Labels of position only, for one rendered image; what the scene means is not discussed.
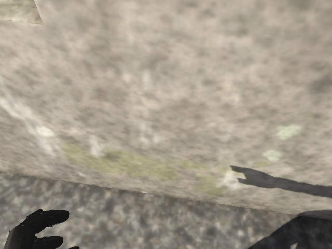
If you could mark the robot left hand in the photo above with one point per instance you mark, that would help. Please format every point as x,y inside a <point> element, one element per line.
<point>23,235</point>

